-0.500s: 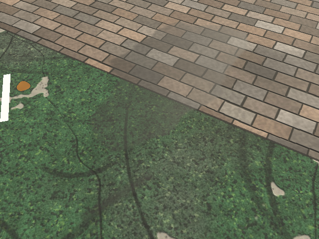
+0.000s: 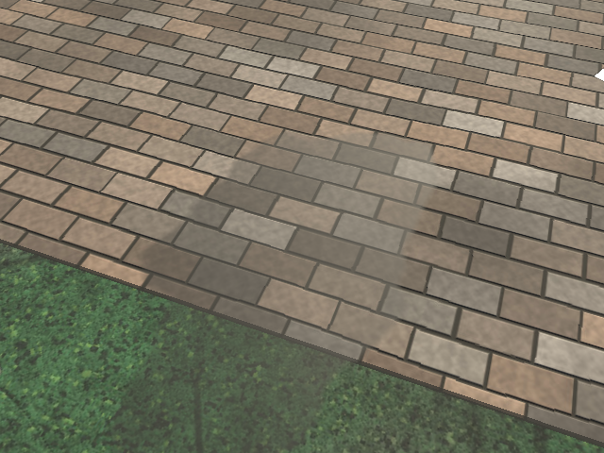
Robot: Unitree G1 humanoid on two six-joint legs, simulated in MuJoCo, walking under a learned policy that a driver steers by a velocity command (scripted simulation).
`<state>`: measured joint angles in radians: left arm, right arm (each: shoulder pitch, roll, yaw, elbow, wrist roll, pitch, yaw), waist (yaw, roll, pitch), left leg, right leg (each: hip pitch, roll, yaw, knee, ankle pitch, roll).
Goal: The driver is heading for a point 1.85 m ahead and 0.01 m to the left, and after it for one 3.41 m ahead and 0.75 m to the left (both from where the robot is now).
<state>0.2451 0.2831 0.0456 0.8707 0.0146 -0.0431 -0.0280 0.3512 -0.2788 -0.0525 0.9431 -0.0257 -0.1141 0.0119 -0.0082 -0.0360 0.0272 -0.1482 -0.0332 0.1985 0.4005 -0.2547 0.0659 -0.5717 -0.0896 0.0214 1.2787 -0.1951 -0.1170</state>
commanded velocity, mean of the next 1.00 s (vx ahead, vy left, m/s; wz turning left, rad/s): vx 1.00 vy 0.00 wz -0.01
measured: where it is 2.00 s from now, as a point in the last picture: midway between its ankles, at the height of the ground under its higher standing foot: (275, 91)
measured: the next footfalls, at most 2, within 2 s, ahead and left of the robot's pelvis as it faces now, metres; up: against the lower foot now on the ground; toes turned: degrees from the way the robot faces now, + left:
right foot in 0.26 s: +0.44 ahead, -0.07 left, +0.00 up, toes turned -18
left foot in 0.72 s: +0.89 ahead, -0.09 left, +0.00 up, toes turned -7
